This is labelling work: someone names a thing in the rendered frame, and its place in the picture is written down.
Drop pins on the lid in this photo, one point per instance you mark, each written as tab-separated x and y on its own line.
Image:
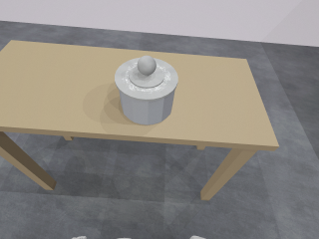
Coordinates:
146	88

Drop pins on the knob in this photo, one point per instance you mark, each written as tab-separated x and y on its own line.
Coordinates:
146	65

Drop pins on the pot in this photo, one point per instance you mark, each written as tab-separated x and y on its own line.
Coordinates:
146	113

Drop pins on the table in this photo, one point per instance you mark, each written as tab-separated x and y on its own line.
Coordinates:
70	91

